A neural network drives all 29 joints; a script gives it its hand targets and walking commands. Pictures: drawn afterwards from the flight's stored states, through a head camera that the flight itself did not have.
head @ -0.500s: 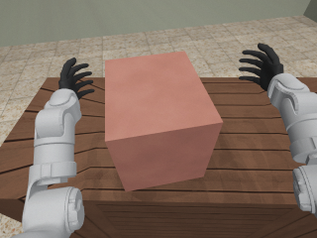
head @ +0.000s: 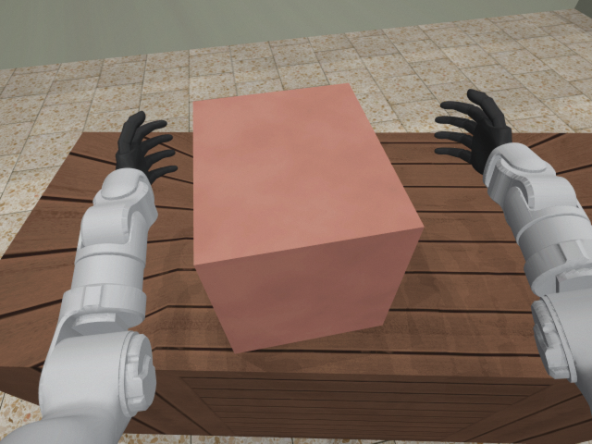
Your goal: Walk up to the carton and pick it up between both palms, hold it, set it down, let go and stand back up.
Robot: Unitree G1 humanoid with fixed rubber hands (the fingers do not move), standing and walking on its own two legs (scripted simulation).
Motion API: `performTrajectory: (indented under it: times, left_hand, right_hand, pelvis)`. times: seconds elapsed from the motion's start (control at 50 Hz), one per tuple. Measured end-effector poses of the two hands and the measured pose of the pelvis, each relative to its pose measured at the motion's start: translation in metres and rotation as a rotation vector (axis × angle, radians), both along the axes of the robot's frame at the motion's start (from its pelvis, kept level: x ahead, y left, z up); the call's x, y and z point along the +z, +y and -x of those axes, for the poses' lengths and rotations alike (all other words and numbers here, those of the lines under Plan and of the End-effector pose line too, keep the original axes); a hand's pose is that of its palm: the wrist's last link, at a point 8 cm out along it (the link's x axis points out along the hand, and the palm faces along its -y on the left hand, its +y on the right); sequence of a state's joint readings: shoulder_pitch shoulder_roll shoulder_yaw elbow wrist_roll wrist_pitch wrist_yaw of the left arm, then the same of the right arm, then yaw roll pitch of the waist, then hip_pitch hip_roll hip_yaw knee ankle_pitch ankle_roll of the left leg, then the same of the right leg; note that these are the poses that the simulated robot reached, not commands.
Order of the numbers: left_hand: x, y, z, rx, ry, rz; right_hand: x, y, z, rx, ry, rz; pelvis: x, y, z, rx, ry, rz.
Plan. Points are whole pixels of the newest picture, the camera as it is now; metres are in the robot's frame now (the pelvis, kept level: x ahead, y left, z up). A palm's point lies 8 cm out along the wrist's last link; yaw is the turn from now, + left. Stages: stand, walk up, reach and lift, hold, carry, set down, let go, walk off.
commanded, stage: reach and lift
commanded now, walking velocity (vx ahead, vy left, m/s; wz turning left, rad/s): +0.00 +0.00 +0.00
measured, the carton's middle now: (291, 218) +0.44 +0.03 +0.03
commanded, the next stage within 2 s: none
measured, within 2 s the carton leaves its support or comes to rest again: neither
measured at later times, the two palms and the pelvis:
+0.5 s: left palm (161, 215) +0.42 +0.22 +0.06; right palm (449, 187) +0.45 -0.21 +0.08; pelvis +0.00 +0.00 -0.01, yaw +0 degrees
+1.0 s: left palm (175, 216) +0.43 +0.20 +0.06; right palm (419, 196) +0.44 -0.17 +0.07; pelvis +0.00 -0.01 -0.01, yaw +0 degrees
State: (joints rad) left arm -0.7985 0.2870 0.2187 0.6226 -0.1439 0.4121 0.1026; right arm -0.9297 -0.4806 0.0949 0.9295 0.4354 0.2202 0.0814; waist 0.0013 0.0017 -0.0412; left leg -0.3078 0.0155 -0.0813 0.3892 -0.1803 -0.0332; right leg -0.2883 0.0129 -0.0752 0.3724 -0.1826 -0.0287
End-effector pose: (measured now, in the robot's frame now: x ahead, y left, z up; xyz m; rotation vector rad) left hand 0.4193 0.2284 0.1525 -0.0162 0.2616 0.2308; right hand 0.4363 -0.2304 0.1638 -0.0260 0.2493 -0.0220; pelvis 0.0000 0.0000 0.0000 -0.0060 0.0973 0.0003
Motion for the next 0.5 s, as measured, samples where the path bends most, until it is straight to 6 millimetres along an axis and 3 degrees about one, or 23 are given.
performTrajectory:
  times: [0.32, 0.5]
  left_hand:
    - [-0.067, 0.004, 0.000, -0.010, -0.001, -0.060]
    - [-0.091, -0.004, -0.004, -0.035, -0.015, -0.080]
  right_hand:
    - [-0.056, 0.016, -0.003, 0.005, -0.014, -0.017]
    - [-0.080, 0.024, -0.010, 0.042, -0.020, 0.008]
  pelvis:
    - [-0.003, 0.000, 0.000, -0.002, 0.129, 0.000]
    - [-0.006, -0.004, -0.002, -0.003, 0.202, -0.003]
